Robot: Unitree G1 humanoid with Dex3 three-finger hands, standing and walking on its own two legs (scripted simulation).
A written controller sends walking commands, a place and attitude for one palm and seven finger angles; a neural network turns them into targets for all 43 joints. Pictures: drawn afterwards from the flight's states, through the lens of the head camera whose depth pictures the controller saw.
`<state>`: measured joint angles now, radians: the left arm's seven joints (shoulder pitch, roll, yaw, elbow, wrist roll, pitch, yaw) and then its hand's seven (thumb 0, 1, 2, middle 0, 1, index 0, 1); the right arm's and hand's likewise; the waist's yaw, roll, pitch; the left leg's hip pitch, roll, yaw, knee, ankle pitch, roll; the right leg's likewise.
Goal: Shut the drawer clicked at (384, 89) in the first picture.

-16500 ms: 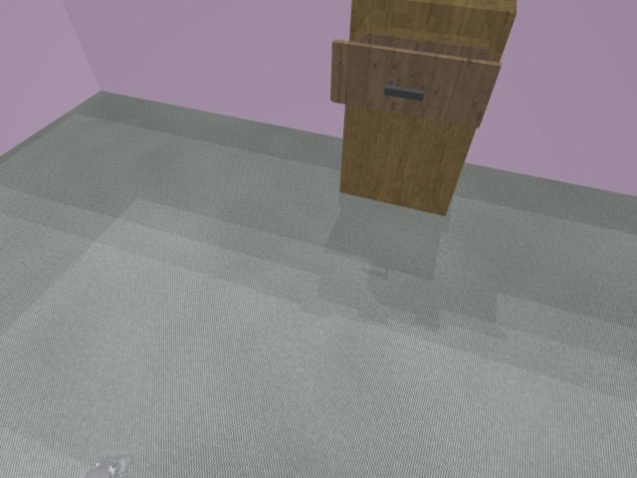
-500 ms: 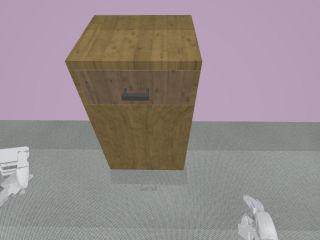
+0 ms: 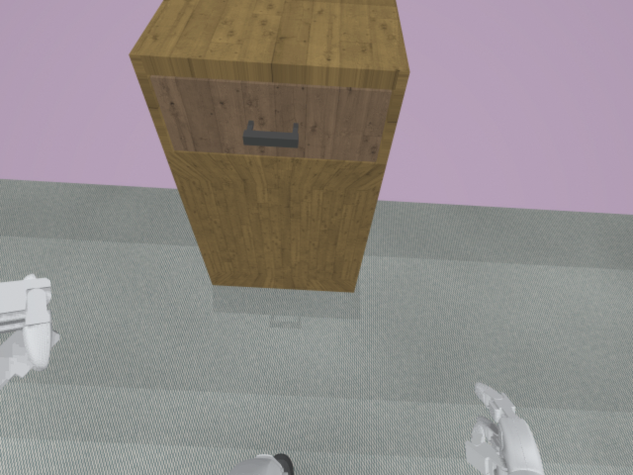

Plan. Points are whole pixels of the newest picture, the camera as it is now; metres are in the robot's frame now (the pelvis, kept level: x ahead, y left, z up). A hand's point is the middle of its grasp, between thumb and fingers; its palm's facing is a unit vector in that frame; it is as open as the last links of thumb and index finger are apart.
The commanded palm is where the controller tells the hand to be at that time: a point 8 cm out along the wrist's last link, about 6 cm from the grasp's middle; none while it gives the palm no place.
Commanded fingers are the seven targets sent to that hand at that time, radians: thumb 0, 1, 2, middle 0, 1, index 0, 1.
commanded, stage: step back with the hand held close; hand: left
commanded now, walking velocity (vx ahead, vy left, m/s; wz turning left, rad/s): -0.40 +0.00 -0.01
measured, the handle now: (272, 132) +0.73 +0.13 -0.04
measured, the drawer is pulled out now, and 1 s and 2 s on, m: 0.00 0.00 0.00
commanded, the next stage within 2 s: stop stepping back and stand still in 0.26 s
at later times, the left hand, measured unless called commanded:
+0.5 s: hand out of the picture +0.09 +0.25 +0.15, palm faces +0.36 -0.82 -0.44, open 3.3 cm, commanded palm +0.01 +0.29 +0.19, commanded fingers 0.00 0.90 0.90 -1.40 -1.60 -1.40 -1.60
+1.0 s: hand out of the picture +0.08 +0.24 +0.17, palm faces +0.33 -0.83 -0.45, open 3.3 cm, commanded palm +0.02 +0.28 +0.19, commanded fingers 0.00 0.90 0.90 -1.40 -1.60 -1.40 -1.60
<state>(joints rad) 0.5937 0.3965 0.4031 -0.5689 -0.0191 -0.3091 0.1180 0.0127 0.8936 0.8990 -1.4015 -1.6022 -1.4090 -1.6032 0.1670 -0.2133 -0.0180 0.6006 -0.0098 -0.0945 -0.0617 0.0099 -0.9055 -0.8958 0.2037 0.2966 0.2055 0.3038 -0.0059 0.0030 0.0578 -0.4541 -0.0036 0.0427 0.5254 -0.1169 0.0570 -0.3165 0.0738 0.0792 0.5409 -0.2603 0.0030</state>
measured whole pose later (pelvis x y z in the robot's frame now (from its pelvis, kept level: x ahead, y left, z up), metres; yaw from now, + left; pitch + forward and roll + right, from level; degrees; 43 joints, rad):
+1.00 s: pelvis -0.12 +0.01 +0.01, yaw -2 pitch -1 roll +0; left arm 0.63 0.39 0.36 -0.57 0.00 -0.23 0.14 0.02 0.89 0.90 -1.40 -1.60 -1.41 -1.60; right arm 0.26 -0.21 0.01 0.63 -0.01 -0.15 -0.08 0.01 -0.91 -0.90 0.20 0.30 0.20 0.30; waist -0.02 -0.06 0.00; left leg -0.25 0.00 0.05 0.50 -0.24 0.02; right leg -0.25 0.01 0.00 0.51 -0.25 -0.01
